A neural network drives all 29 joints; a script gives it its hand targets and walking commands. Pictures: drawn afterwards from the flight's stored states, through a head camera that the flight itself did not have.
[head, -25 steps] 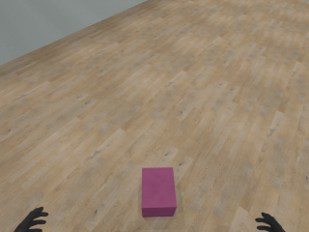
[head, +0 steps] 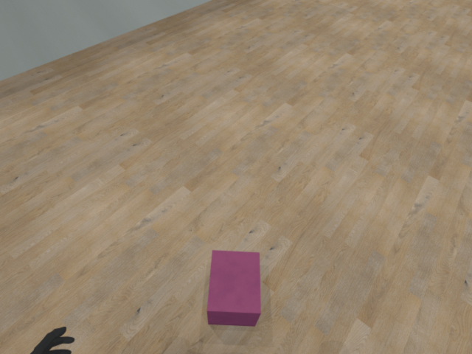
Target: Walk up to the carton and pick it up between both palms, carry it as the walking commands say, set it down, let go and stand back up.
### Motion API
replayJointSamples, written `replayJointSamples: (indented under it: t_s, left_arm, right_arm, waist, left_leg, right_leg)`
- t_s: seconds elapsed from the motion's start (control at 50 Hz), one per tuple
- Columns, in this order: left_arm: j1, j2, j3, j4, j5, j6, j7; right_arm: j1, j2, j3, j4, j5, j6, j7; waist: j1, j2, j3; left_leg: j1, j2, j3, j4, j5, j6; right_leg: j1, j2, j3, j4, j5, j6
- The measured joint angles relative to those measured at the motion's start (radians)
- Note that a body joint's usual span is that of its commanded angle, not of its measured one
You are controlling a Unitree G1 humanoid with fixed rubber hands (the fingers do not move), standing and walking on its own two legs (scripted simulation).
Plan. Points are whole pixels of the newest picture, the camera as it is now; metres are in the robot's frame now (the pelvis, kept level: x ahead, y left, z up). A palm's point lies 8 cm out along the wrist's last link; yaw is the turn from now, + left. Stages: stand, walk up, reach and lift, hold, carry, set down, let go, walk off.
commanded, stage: walk up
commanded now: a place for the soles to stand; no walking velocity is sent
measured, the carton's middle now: (233, 288) +0.44 -0.02 -0.66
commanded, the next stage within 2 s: none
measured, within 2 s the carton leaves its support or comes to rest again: neither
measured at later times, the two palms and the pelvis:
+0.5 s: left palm out of the picture +0.08 +0.31 -0.10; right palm out of the picture +0.13 -0.34 -0.09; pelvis +0.00 -0.02 -0.01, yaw +3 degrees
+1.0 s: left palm out of the picture +0.11 +0.31 -0.09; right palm out of the picture +0.14 -0.31 -0.08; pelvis +0.01 +0.00 +0.02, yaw +1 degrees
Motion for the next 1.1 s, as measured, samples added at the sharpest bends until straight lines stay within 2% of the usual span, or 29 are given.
replayJointSamples:
  t_s: [0.16, 0.2, 0.24, 0.28, 0.3, 0.34, 0.38, 0.42, 0.48, 0.54, 0.62, 0.7, 1.1]
  left_arm:
    - [-0.024, 0.009, 0.011, -0.036, -0.007, 0.013, 0.007]
    - [-0.020, 0.009, 0.010, -0.040, -0.002, 0.009, 0.007]
    - [-0.014, 0.009, 0.008, -0.048, -0.001, 0.005, 0.006]
    - [-0.003, 0.008, 0.004, -0.055, 0.001, 0.000, 0.007]
    - [0.003, 0.008, 0.002, -0.056, 0.000, -0.002, 0.007]
    - [0.013, 0.007, -0.002, -0.054, -0.006, -0.003, 0.008]
    - [0.018, 0.004, -0.001, -0.054, -0.016, 0.002, 0.010]
    - [0.022, 0.004, 0.000, -0.053, -0.019, 0.005, 0.013]
    - [0.039, 0.001, -0.004, -0.039, -0.012, -0.010, 0.015]
    - [0.056, -0.001, -0.016, -0.019, -0.008, -0.024, 0.011]
    - [0.047, -0.013, -0.026, 0.001, -0.013, -0.027, 0.014]
    - [0.021, -0.015, -0.026, 0.010, -0.018, -0.025, 0.018]
    - [-0.052, -0.025, -0.057, 0.141, -0.029, -0.040, 0.025]
  right_arm:
    - [-0.026, 0.006, 0.007, -0.041, -0.002, 0.004, -0.019]
    - [-0.035, 0.007, 0.007, -0.048, 0.002, 0.008, -0.020]
    - [-0.042, 0.010, 0.006, -0.051, 0.006, 0.014, -0.021]
    - [-0.044, 0.014, 0.007, -0.054, 0.006, 0.014, -0.018]
    - [-0.044, 0.016, 0.007, -0.055, 0.005, 0.012, -0.015]
    - [-0.044, 0.018, 0.008, -0.057, -0.002, 0.001, -0.009]
    - [-0.041, 0.015, 0.009, -0.066, -0.007, -0.008, -0.007]
    - [-0.040, 0.014, 0.008, -0.073, -0.007, -0.007, -0.008]
    - [-0.056, 0.016, 0.010, -0.068, -0.002, 0.009, -0.003]
    - [-0.077, 0.028, 0.013, -0.051, 0.005, 0.020, 0.007]
    - [-0.092, 0.032, 0.015, -0.028, 0.003, 0.015, 0.019]
    - [-0.105, 0.038, 0.021, -0.002, 0.006, 0.019, 0.020]
    - [-0.185, 0.071, 0.037, 0.122, 0.006, 0.020, 0.033]
  waist:
    - [0.015, 0.008, 0.005]
    - [0.011, 0.016, 0.001]
    - [0.006, 0.013, 0.004]
    - [0.005, 0.002, 0.009]
    - [0.005, -0.002, 0.011]
    - [0.008, -0.008, 0.014]
    - [0.013, -0.006, 0.012]
    - [0.016, 0.000, 0.009]
    - [0.013, 0.018, 0.004]
    - [0.008, 0.012, 0.002]
    - [0.008, 0.018, 0.001]
    - [0.011, 0.022, -0.002]
    - [0.000, 0.011, -0.029]
  left_leg:
    - [-0.044, 0.002, -0.013, 0.081, -0.050, -0.002]
    - [-0.055, 0.006, -0.023, 0.098, -0.053, 0.012]
    - [-0.066, 0.005, -0.002, 0.129, -0.067, 0.037]
    - [-0.057, 0.004, 0.050, 0.133, -0.149, 0.051]
    - [-0.038, 0.006, 0.073, 0.096, -0.128, 0.056]
    - [-0.021, 0.002, 0.081, 0.045, 0.009, 0.040]
    - [-0.032, 0.004, 0.082, 0.060, -0.010, 0.023]
    - [-0.044, 0.012, 0.078, 0.075, -0.034, 0.022]
    - [-0.052, 0.032, 0.063, 0.083, -0.038, 0.013]
    - [-0.022, 0.028, 0.063, 0.036, -0.027, 0.021]
    - [0.018, 0.027, 0.063, -0.028, 0.020, -0.003]
    - [0.041, 0.030, 0.061, -0.057, 0.029, -0.007]
    - [0.138, 0.030, 0.109, -0.256, 0.125, 0.018]
  right_leg:
    - [-0.038, 0.006, -0.014, 0.077, -0.044, -0.008]
    - [-0.036, 0.014, -0.024, 0.072, -0.044, -0.016]
    - [-0.027, 0.009, -0.034, 0.070, -0.046, -0.024]
    - [-0.018, -0.007, -0.039, 0.073, -0.052, -0.025]
    - [-0.014, -0.014, -0.041, 0.076, -0.056, -0.021]
    - [-0.013, -0.025, -0.043, 0.088, -0.065, -0.012]
    - [-0.033, -0.019, -0.019, 0.114, -0.063, -0.001]
    - [-0.048, -0.002, 0.022, 0.124, -0.103, 0.002]
    - [-0.036, 0.017, 0.019, 0.071, -0.023, -0.003]
    - [-0.014, 0.014, 0.019, 0.041, -0.018, -0.012]
    - [0.021, 0.010, 0.017, -0.010, 0.002, -0.006]
    - [0.050, 0.014, 0.017, -0.054, 0.023, -0.004]
    - [0.152, 0.007, 0.064, -0.302, 0.164, 0.033]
